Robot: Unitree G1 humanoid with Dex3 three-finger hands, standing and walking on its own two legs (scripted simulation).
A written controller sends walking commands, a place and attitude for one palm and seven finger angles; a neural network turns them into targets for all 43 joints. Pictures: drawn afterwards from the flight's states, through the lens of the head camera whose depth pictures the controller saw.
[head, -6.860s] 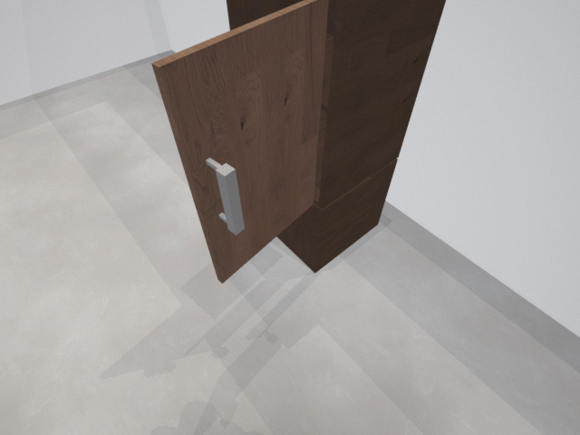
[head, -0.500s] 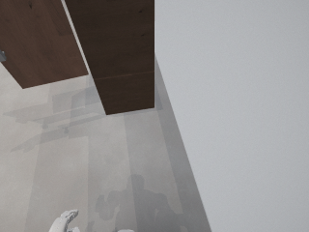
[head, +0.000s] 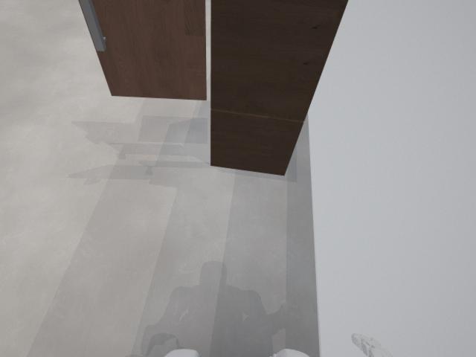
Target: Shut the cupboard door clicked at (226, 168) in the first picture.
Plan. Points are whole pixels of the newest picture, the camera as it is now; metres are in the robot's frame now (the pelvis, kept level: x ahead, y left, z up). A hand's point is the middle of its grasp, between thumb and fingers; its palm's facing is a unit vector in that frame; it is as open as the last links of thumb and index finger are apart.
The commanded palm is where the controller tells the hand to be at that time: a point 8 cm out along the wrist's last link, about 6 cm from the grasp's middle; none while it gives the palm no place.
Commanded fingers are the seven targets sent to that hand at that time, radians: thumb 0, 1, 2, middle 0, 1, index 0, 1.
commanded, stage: take the last steps up to it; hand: left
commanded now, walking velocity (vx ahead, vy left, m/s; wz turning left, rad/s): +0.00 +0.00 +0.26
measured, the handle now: (94, 19) +0.98 +0.54 -0.02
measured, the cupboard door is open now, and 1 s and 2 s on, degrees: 98 98 98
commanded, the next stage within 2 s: come to a stop and stand still in 1.68 s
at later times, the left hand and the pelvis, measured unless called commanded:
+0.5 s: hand out of the picture +0.02 +0.17 -0.15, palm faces +0.21 -0.96 -0.19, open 7.4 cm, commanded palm none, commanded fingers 0.00 0.90 0.90 -0.20 -0.30 -0.20 -0.30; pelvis +0.07 +0.00 +0.01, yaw +10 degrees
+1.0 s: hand (97, 256) +0.29 +0.31 -0.14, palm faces +0.20 -0.96 -0.22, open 7.4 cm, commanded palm none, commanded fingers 0.00 0.90 0.90 -0.20 -0.30 -0.20 -0.30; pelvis +0.22 +0.11 +0.01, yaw +11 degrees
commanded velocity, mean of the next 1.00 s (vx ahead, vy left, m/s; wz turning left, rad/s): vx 0.29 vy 0.13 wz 0.13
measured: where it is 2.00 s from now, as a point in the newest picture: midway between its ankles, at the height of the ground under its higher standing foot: (177, 256)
